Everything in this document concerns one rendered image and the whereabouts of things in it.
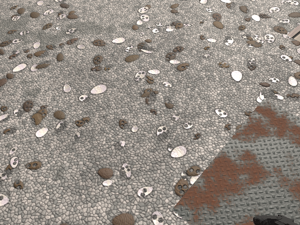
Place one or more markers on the right robot hand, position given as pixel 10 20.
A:
pixel 273 220

